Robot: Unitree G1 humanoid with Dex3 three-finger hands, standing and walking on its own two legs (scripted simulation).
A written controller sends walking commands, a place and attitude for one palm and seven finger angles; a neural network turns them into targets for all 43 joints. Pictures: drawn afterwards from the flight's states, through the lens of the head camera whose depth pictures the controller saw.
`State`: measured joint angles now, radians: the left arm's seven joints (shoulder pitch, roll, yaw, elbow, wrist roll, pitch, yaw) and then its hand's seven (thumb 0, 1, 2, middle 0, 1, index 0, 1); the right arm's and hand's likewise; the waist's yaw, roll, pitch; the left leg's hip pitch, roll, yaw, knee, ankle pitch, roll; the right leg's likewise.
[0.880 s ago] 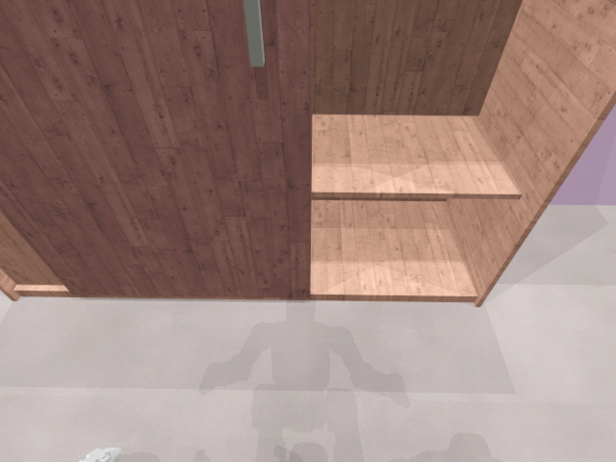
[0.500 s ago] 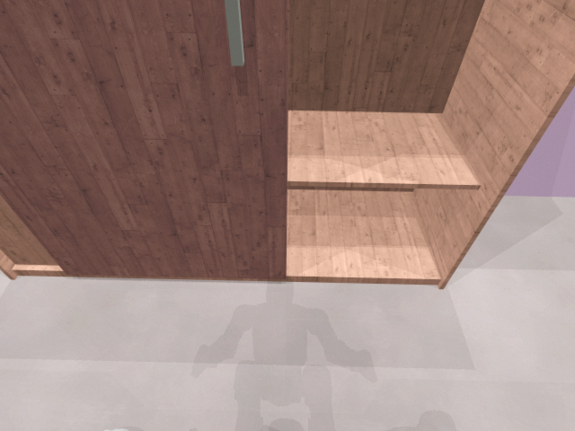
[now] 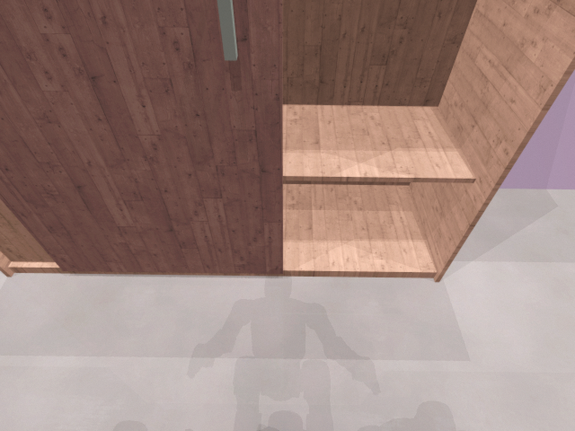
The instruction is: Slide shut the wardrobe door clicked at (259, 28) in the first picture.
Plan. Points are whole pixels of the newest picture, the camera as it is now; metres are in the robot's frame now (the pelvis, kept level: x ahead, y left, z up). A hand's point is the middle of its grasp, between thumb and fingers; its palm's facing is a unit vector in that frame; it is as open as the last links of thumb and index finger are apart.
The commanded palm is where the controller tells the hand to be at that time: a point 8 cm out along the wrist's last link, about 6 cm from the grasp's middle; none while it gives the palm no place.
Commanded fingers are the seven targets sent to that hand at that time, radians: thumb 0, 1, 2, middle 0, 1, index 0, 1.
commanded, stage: look at it before walking up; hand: left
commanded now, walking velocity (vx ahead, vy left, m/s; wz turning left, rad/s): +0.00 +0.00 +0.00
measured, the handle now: out of the picture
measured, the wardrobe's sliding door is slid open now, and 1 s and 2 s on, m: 0.63 0.63 0.63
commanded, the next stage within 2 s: take the last steps up to it in 0.56 s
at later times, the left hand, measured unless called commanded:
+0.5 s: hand out of the picture +0.09 +0.25 -0.15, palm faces -0.02 -0.94 -0.34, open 7.4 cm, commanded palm none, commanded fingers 0.00 0.90 0.90 -0.20 -0.30 -0.20 -0.30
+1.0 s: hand out of the picture +0.04 +0.21 -0.19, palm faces +0.03 -0.98 -0.19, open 7.4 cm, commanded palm none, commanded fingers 0.00 0.90 0.90 -0.20 -0.30 -0.20 -0.30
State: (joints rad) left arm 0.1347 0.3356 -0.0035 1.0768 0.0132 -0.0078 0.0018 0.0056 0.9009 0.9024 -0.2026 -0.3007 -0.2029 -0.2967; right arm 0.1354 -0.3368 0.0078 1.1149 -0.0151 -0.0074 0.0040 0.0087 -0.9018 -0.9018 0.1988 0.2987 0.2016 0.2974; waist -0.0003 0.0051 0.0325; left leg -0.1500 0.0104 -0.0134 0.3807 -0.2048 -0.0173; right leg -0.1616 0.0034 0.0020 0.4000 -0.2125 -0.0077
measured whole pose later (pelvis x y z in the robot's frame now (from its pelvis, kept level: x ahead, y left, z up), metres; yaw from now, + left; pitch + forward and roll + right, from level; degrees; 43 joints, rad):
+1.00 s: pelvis +0.06 +0.02 -0.02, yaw +0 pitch -1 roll -1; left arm 0.35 0.22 0.02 1.10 0.02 0.00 -0.01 0.00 0.90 0.90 -0.20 -0.30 -0.20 -0.30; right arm 0.30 -0.21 0.01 1.12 -0.02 -0.01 0.00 0.01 -0.90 -0.90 0.20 0.30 0.20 0.30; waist 0.02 -0.02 -0.02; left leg -0.16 0.01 0.01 0.58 -0.40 0.01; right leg -0.15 0.00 0.01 0.54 -0.38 0.00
